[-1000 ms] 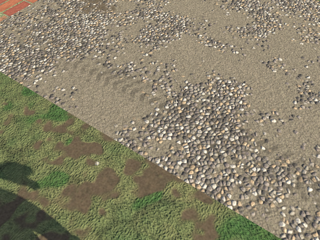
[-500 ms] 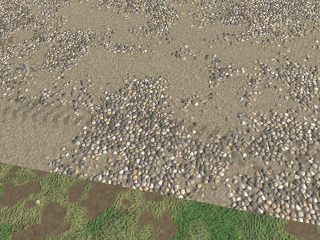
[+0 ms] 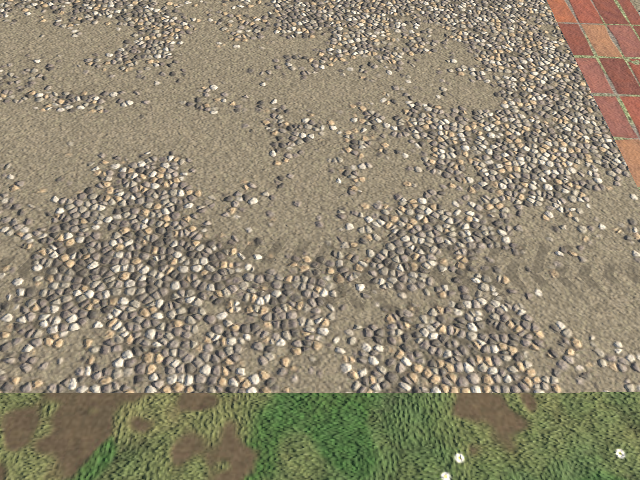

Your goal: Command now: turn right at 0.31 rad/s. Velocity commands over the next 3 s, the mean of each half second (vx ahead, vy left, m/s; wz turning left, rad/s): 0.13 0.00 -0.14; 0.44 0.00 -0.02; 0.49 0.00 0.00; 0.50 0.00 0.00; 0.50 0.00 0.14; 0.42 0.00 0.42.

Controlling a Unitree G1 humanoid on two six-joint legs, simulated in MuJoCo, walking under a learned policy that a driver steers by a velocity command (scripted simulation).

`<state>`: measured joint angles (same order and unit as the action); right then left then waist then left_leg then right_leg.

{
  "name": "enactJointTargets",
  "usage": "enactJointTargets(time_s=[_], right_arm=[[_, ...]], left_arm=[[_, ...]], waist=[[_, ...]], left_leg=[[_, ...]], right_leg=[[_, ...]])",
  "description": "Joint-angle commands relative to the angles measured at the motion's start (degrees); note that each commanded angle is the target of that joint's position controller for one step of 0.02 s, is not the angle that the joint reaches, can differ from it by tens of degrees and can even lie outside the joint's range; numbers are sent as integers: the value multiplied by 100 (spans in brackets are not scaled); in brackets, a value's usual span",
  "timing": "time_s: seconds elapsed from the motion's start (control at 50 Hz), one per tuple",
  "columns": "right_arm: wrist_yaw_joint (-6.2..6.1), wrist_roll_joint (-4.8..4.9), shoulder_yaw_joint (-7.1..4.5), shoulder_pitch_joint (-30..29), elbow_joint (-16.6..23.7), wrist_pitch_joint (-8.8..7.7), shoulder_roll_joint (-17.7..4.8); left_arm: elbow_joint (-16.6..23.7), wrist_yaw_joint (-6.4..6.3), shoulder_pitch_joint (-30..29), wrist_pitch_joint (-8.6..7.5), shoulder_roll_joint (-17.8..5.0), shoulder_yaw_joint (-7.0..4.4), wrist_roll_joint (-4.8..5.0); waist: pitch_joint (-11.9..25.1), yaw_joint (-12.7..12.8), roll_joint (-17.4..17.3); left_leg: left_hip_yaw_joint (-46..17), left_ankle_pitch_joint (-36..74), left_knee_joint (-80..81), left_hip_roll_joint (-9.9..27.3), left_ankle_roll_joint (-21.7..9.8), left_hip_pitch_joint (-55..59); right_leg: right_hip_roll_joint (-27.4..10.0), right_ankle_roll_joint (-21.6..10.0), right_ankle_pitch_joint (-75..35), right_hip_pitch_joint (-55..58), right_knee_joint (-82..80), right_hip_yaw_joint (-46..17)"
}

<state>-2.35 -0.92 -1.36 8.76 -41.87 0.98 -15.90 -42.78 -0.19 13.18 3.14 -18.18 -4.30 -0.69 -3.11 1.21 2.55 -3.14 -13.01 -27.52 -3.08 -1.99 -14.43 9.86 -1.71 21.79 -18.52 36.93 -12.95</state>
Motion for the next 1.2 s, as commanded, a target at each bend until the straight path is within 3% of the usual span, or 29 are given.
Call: enactJointTargets(time_s=[0.02, 0.04, 0.08, 0.2, 0.26, 0.28, 0.3, 0.32, 0.34, 0.36, 0.38, 0.42, 0.46, 0.52, 0.58, 0.64, 0.66, 0.68, 0.7, 0.72, 0.74, 0.76, 0.8, 0.96, 1.06, 1.12, 1.16, 1.18, 1.2], right_arm=[[43, 1, -189, 36, 328, -60, -864], [71, 10, -132, -247, 343, -66, -652], [46, -13, -96, -303, 317, -90, -584], [97, -33, -113, 252, -73, -79, -714], [166, -33, -222, 526, -295, 40, -932], [170, -23, -230, 564, -333, 67, -880], [179, -23, -202, 421, -267, 52, -721], [215, 48, -125, -52, -15, -6, -460], [232, 23, -118, -586, 186, -69, -456], [230, -47, -190, -829, 272, -125, -668], [269, -41, -211, -569, 176, -180, -678], [391, -102, -239, -229, 8, -261, -667], [479, -111, -213, -295, -15, -289, -533], [538, -87, -150, -718, 151, -271, -359], [518, -57, -157, -770, 232, -254, -404], [384, -70, -274, 356, -151, -303, -563], [298, -124, -384, 1225, -422, -368, -826], [226, -221, -535, 2164, -512, -416, -1515], [257, -92, -520, 2209, -661, -386, -1554], [285, -28, -434, 1536, -549, -366, -1229], [321, -14, -342, 997, -422, -396, -846], [331, -21, -275, 753, -395, -437, -643], [318, -26, -206, 763, -497, -539, -475], [301, 45, -151, 1603, -1065, -645, -369], [239, 18, -158, 1904, -1323, -653, -462], [183, -29, -175, 1785, -1404, -613, -550], [184, -48, -185, 1701, -1436, -549, -608], [198, -3, -127, 1734, -1308, -553, -462], [274, 212, 8, 2456, -1191, -555, 236]], left_arm=[[218, -64, 298, -53, -745, -188, -68], [115, -29, 320, -27, -659, -173, -49], [23, 54, 375, 20, -538, -125, -37], [-133, 6, -68, 71, -213, 97, 42], [-392, -61, 244, -33, -179, 151, -22], [-469, -79, 302, -101, -210, 157, -65], [-530, -95, 475, -182, -333, 151, -117], [-598, -115, 786, -235, -765, 63, -153], [-772, -83, 1152, -281, -1042, -41, -88], [-829, -71, 1077, -344, -878, -10, -144], [-816, -65, 868, -406, -703, 29, -122], [-821, -67, 681, -515, -542, 64, -54], [-927, -45, 785, -617, -467, 74, -41], [-1098, -19, 1011, -678, -458, 71, -46], [-1191, -1, 1064, -702, -612, 32, -60], [-1239, 8, 920, -702, -685, 29, -24], [-1226, 21, 904, -724, -571, 72, -34], [-936, 47, 925, -746, -65, 217, 65], [-925, 32, 896, -734, -292, 135, -31], [-911, 52, 755, -707, -435, 85, -94], [-930, 128, 602, -719, -391, 99, -93], [-948, 170, 559, -713, -251, 118, -77], [-1050, 219, 653, -617, -118, 156, -162], [-466, 314, -1044, -551, 143, 259, -141], [-198, 282, -1686, -574, 128, 292, -95], [-254, 210, -1327, -625, -11, 219, -103], [-726, 107, 151, -708, -229, 85, -136], [-934, 31, 1124, -749, -609, -35, -270], [-976, -2, 1493, -723, -1189, -197, -349]], waist=[[361, 36, -821], [205, 137, -768], [267, 124, -1139], [404, -240, -1265], [352, -136, -1225], [232, -88, -1079], [162, 49, -761], [17, 273, 228], [-347, 575, 914], [-859, 535, 687], [-830, 307, 480], [-577, 114, 500], [-362, 132, 483], [-411, 242, 517], [-438, 186, 541], [-98, -410, 157], [406, -787, -286], [1196, -1089, -1594], [1154, -883, -1707], [396, -515, -1113], [7, -329, -712], [-134, -171, -636], [-72, -34, -726], [-362, -229, -577], [-392, -338, -596], [-151, -97, -655], [672, 511, -589], [1319, 825, -246], [2131, 488, 1137]], left_leg=[[-2165, 1253, 1319, 2187, -1272, 231], [-1578, 1223, 1285, 1762, -1063, 55], [-1018, 1690, 1169, 1340, -871, 322], [-952, 1767, 880, 1299, -909, 859], [-1128, -756, 1023, 1122, -782, 395], [-1161, -1645, 1018, 1025, -657, -85], [-1096, -2177, 760, 905, -509, -798], [-433, -2108, -56, 378, -263, -1856], [407, -1501, -1154, -105, -137, -2347], [241, -1358, -1816, 248, -144, -2584], [147, -1151, -2100, 360, -138, -2599], [222, -794, -2267, 493, -81, -2508], [424, -508, -2150, 482, 5, -2278], [581, -233, -1514, 499, 89, -1899], [694, -173, -891, 432, -5, -1159], [876, 96, -202, 70, -190, 815], [504, -216, 13, 319, -342, 1923], [-1958, -2056, 893, 2009, -842, 3109], [-3839, -2750, 1840, 2607, -1128, 2653], [-3295, -3021, 1789, 2512, -1139, 1976], [-2605, -2408, 1816, 2245, -1086, 1390], [-1974, -1653, 1918, 1939, -961, 1017], [-1205, -338, 2007, 1591, -869, 763], [-92, 1668, 2198, 1262, -965, 1042], [37, 2566, 2047, 1467, -880, 1469], [144, 4272, 1288, 1568, -744, 2003], [398, 4999, -548, 1319, -563, 1808], [543, 3426, -2126, 1100, -480, 721], [761, -752, -4460, 21, -183, -1487]], right_leg=[[-229, 157, 900, -499, 1976, 228], [-284, 217, 540, -389, 2177, 265], [-262, 331, 301, -419, 2183, 395], [-565, 380, 547, 244, 16, 981], [-437, 113, -153, 1106, -1437, 1466], [-485, -53, -241, 1544, -1707, 1379], [-875, -277, 164, 2077, -1791, 838], [-1685, -706, 1359, 2373, -2179, -477], [-2595, -1175, 2355, 2058, -3079, -1856], [-2926, -1397, 2074, 1709, -3282, -2118], [-2765, -1372, 1695, 1754, -3271, -1841], [-2355, -1175, 744, 2059, -3232, -1102], [-2081, -1097, -177, 2079, -3118, -500], [-2038, -1054, -677, 1770, -3026, -154], [-2179, -968, -1240, 1392, -2838, -39], [-1997, -692, -2612, 694, -1720, 338], [-1624, -542, -2925, 265, -402, 739], [-912, -207, -1312, -999, 1769, 1321], [-491, -258, 744, -1684, 2772, 940], [-942, -417, 429, -1932, 3196, 707], [-1204, -457, -84, -1863, 3078, 795], [-1381, -440, -367, -1667, 2786, 898], [-1482, -310, -674, -1314, 2566, 1065], [-1477, 61, -1949, -1978, 838, 1572], [-1260, -132, -2233, -1448, -258, 1727], [-990, -408, -1596, -855, -550, 1804], [-693, -673, -1445, 886, -998, 1911], [-1650, -947, -875, 2361, -1070, 894], [-3434, -1812, -264, 4053, -1511, -2110]])
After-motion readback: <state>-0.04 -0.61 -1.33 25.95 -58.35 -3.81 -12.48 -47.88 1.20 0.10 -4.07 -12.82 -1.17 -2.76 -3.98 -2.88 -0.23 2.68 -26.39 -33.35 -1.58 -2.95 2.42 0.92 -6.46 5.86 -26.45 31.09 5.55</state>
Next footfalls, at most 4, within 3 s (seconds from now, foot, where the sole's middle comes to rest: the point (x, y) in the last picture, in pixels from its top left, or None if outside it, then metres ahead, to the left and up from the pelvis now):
0.30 right None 0.00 -0.11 -0.77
0.66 left None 0.23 0.12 -0.77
1.18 right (353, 441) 0.55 -0.06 -0.77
1.72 left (277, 313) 0.85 0.11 -0.77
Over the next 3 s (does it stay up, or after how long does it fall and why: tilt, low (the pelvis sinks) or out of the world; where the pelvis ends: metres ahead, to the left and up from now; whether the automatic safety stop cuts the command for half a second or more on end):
stays up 1.34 0.07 0.00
